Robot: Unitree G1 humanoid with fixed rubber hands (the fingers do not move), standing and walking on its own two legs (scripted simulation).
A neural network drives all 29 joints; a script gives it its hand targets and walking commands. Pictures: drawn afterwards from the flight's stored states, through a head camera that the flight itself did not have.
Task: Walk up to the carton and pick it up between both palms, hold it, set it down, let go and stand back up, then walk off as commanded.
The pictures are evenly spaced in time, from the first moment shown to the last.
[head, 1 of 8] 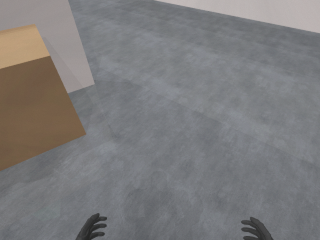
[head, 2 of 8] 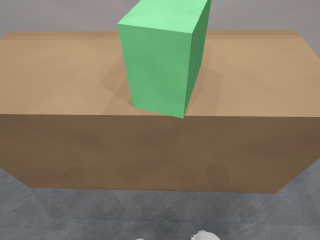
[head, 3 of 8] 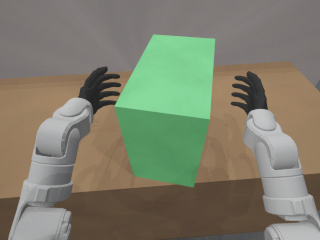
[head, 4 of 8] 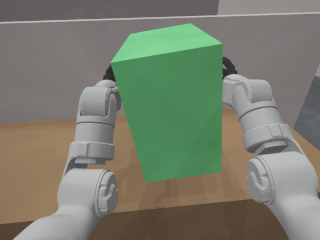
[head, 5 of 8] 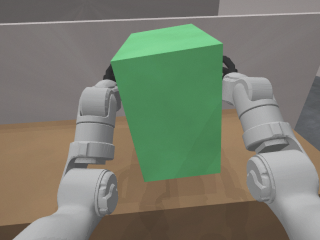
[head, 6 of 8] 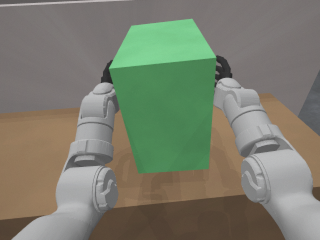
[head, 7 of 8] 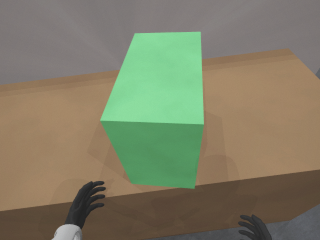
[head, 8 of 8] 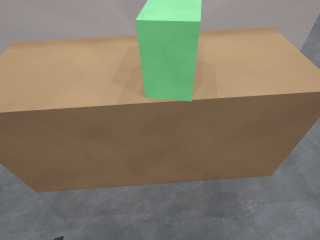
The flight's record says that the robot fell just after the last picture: no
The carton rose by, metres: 0.19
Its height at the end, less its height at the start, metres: +0.00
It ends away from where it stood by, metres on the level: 0.01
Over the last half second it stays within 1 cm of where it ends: yes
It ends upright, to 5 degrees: yes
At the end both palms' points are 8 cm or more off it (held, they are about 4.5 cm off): yes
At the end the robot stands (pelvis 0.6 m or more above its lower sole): yes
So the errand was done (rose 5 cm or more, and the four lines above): yes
